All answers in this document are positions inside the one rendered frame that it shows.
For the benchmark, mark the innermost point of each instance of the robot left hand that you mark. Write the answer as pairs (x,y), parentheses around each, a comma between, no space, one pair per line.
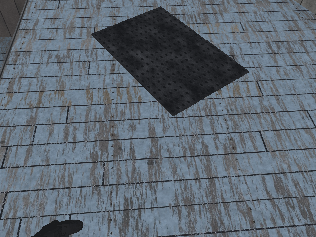
(60,228)

